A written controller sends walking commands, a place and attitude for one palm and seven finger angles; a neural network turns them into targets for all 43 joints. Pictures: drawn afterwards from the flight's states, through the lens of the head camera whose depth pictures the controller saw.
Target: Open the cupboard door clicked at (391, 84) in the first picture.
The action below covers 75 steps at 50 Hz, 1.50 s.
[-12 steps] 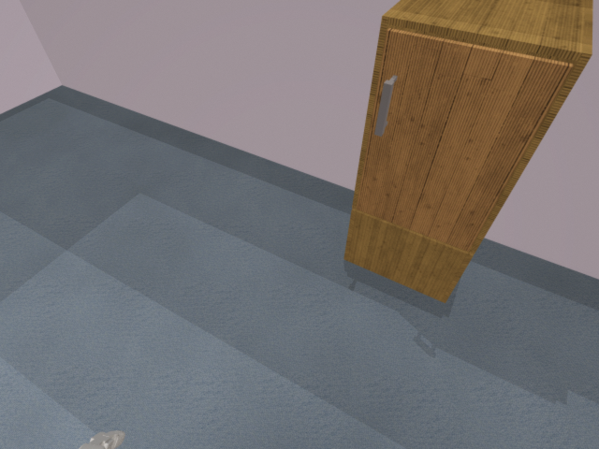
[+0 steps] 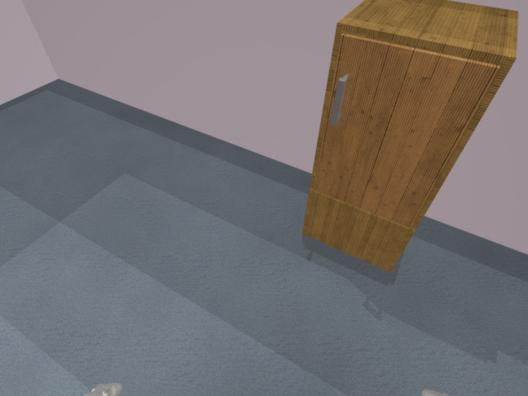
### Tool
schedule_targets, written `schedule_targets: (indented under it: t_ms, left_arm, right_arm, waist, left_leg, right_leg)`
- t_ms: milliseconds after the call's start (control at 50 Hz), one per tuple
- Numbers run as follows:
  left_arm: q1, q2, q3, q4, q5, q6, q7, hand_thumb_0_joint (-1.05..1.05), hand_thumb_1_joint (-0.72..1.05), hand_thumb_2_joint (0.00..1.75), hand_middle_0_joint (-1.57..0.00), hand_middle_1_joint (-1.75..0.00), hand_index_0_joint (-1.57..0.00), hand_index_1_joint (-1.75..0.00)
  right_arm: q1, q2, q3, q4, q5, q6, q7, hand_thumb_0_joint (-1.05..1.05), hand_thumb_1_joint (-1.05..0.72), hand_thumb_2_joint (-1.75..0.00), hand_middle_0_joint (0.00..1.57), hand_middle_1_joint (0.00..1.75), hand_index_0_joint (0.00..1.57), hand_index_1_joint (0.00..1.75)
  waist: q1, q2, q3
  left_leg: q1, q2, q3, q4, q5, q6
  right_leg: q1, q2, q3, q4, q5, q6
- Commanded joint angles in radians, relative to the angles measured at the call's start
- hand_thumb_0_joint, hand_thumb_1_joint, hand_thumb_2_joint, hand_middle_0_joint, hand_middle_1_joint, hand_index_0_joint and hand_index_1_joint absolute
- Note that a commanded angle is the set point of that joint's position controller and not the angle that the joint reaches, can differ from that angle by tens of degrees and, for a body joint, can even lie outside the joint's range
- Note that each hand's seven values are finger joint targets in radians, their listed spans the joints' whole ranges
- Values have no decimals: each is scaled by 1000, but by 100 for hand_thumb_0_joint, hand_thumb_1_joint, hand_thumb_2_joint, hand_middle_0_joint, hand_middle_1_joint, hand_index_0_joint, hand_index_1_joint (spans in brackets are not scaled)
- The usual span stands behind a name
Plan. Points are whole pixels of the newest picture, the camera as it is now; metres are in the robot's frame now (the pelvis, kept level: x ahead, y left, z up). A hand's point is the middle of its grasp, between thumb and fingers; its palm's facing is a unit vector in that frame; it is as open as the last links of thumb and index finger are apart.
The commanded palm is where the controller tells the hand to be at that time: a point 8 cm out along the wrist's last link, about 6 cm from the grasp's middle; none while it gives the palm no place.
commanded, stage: stand and wait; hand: left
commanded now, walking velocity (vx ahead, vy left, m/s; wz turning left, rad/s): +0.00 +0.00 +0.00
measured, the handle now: (340, 100) +0.92 -0.18 -0.01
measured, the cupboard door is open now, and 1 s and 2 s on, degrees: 0 0 0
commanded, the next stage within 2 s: look at it before walking up in 0.58 s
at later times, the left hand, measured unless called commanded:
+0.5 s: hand out of the picture +0.06 +0.24 -0.15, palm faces -0.03 -0.94 -0.34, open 7.4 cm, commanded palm none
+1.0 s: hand out of the picture +0.07 +0.23 -0.15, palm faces -0.04 -0.94 -0.33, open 7.4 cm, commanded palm none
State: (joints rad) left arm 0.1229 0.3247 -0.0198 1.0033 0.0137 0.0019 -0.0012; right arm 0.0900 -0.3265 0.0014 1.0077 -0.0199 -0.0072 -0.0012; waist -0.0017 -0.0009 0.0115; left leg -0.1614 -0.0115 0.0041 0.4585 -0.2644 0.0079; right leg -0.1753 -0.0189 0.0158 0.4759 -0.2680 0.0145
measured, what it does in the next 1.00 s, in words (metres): stands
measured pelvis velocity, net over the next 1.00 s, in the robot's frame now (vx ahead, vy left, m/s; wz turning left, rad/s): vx -0.01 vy -0.01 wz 0.00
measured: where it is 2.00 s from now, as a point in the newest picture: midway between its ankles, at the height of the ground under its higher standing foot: outside the picture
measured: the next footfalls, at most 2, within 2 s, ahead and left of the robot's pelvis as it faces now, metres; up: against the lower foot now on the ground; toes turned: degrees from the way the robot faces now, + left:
none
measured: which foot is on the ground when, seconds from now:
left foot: down 0.00-1.00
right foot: down 0.00-1.00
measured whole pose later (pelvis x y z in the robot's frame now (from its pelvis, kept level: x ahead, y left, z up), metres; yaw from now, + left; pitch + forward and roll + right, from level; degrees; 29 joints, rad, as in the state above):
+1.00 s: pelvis -0.01 -0.01 +0.01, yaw +0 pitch -2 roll +0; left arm 0.13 0.33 -0.01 1.09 0.01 -0.01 0.00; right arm 0.12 -0.34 0.00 1.12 -0.01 -0.01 0.00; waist -0.01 0.00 0.03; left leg -0.14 0.01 0.00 0.38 -0.20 -0.01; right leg -0.16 0.00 0.01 0.39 -0.20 0.00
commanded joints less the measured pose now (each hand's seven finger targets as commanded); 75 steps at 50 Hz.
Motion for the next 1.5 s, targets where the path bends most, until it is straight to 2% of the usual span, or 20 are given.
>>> schedule_targets:
  t_ms: [0,200,340,500,700,860,1000,1160,1300,1320,1360,1380,1460,1480]
  left_arm:
    - [-50,218,55,-63,-3,-24,16,0,90,90,-20,-30,-20,-30]
    - [-43,217,55,-25,-3,-25,13,0,90,90,-20,-30,-20,-30]
    - [-37,220,55,-2,-4,-27,14,0,90,90,-20,-30,-20,-30]
    - [-38,220,53,15,-3,-25,12,0,90,90,-20,-30,-20,-30]
    - [-39,220,55,14,-2,-27,12,0,90,90,-20,-30,-20,-30]
    - [-33,221,54,17,-2,-32,13,0,90,90,-20,-30,-20,-30]
    - [-36,220,53,20,-3,-31,12,0,90,90,-20,-30,-20,-30]
    - [-34,221,54,20,-3,-32,14,0,90,90,-20,-30,-20,-30]
    - [-36,222,56,20,-3,-29,14,0,90,90,-20,-30,-20,-30]
    - [-37,215,57,14,-2,-24,14,0,90,90,-20,-30,-20,-30]
    - [4,133,48,16,-2,-1,18,0,90,90,-20,-30,-20,-30]
    - [21,114,46,10,-2,10,18,0,90,90,-20,-30,-20,-30]
    - [43,114,64,-41,3,30,11,0,90,90,-20,-30,-20,-30]
    - [45,110,67,-55,4,34,8,0,90,90,-20,-30,-20,-30]
  right_arm:
    - [-46,-209,-47,-55,5,-27,-13,0,-90,-90,20,30,20,30]
    - [-40,-211,-44,-14,8,-25,-11,0,-90,-90,20,30,20,30]
    - [-26,-213,-43,15,10,-26,-11,0,-90,-90,20,30,20,30]
    - [-18,-217,-41,34,10,-26,-10,0,-90,-90,20,30,20,30]
    - [-11,-214,-41,43,9,-26,-8,0,-90,-90,20,30,20,30]
    - [-14,-211,-41,42,11,-28,-10,0,-90,-90,20,30,20,30]
    - [-21,-214,-40,46,10,-26,-10,0,-90,-90,20,30,20,30]
    - [-21,-215,-40,45,12,-29,-12,0,-90,-90,20,30,20,30]
    - [-28,-221,-41,44,11,-30,-15,0,-90,-90,20,30,20,30]
    - [-18,-211,-42,43,10,-27,-17,0,-90,-90,20,30,20,30]
    - [32,-121,-32,42,8,-13,-21,0,-90,-90,20,30,20,30]
    - [48,-100,-30,37,9,-5,-24,0,-90,-90,20,30,20,30]
    - [64,-128,-58,-16,6,12,-33,0,-90,-90,20,30,20,30]
    - [63,-132,-65,-30,6,15,-34,0,-90,-90,20,30,20,30]
  waist:
    - [0,-7,-57]
    - [0,0,-43]
    - [2,-8,-50]
    - [2,-12,-11]
    - [1,-11,-12]
    - [0,-11,-47]
    - [0,-4,-22]
    - [0,-3,-66]
    - [2,4,-47]
    - [0,1,-42]
    - [-4,1,-40]
    - [-4,-5,-30]
    - [-6,26,-19]
    - [-6,50,-16]
  left_leg:
    - [15,113,-89,-86,222,32]
    - [13,116,-98,-119,149,27]
    - [18,121,-103,-127,159,25]
    - [3,122,-109,-153,107,23]
    - [4,122,-106,-156,102,19]
    - [33,126,-99,-139,174,17]
    - [29,127,-96,-150,152,14]
    - [57,133,-93,-144,222,15]
    - [74,140,-82,-146,249,14]
    - [77,142,-72,-130,251,12]
    - [77,147,-35,-91,264,-1]
    - [73,150,-24,-79,255,-5]
    - [70,196,-22,-50,227,16]
    - [61,216,-31,-55,214,27]
  right_leg:
    - [13,-92,86,-75,216,-48]
    - [9,-95,95,-117,141,-47]
    - [25,-96,94,-128,151,-47]
    - [-3,-95,104,-150,83,-45]
    - [-7,-96,111,-163,67,-46]
    - [19,-101,110,-152,170,-49]
    - [5,-98,110,-163,143,-48]
    - [44,-101,100,-145,233,-47]
    - [33,-96,99,-142,265,-46]
    - [20,-92,108,-131,280,-47]
    - [-10,-89,115,-88,329,-39]
    - [-33,-82,119,-69,333,-35]
    - [-128,-40,114,40,313,-32]
    - [-149,-24,106,82,283,-28]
